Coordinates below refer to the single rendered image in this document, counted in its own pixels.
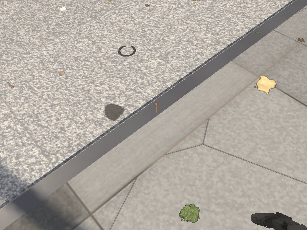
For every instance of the right robot hand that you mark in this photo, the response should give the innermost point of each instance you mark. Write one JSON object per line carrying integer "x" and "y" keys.
{"x": 277, "y": 221}

